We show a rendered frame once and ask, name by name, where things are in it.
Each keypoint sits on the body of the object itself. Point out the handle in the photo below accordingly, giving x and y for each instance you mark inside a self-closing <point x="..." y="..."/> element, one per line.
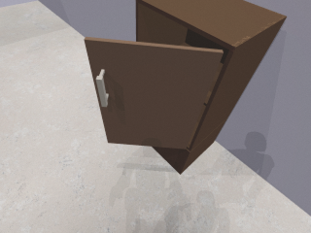
<point x="101" y="89"/>

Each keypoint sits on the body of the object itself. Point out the cupboard door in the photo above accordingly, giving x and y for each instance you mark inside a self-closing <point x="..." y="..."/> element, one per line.
<point x="156" y="91"/>

